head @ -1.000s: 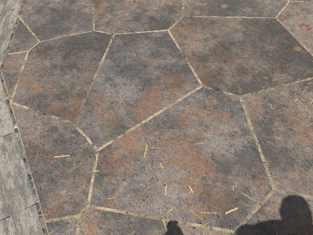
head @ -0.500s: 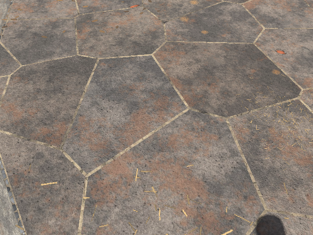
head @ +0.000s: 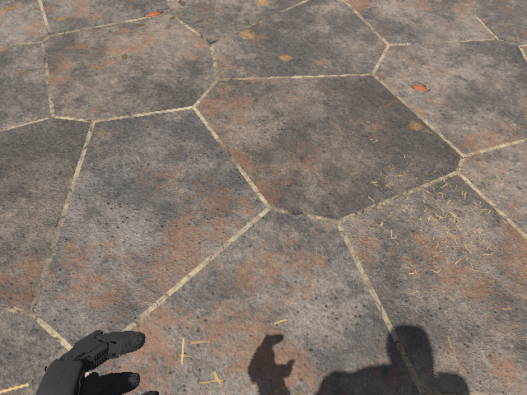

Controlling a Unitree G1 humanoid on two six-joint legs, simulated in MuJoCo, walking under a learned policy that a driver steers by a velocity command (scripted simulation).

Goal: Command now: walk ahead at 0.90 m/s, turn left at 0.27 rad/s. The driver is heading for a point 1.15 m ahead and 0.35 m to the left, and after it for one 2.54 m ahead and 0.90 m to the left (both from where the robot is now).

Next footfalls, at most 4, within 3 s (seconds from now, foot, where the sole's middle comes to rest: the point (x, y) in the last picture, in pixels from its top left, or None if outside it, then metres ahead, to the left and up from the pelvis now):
0.08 right None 0.27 -0.18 -0.77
0.58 left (179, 356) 0.61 0.15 -0.77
1.06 right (125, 220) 1.07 0.30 -0.77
1.54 left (56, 214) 1.11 0.52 -0.77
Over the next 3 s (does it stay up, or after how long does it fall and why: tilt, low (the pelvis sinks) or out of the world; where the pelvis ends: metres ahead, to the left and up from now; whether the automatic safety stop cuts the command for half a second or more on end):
stays up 1.19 0.47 0.00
